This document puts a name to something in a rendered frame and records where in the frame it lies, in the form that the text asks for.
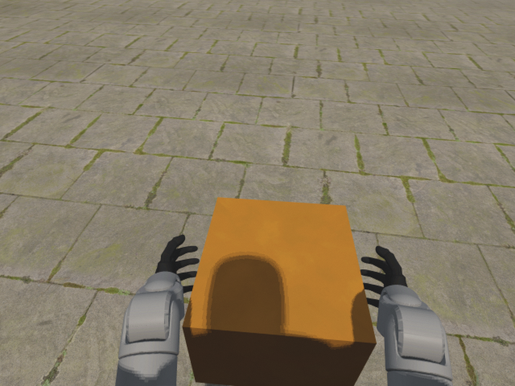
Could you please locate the left robot hand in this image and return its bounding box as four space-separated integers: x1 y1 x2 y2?
155 235 200 293

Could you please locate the robot left forearm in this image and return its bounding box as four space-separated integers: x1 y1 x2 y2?
115 271 184 386

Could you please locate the right robot hand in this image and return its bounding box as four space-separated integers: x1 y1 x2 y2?
360 246 408 308

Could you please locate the robot right forearm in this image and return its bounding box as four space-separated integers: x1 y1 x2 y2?
377 285 453 386

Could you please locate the carton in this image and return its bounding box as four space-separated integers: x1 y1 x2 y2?
182 197 377 386

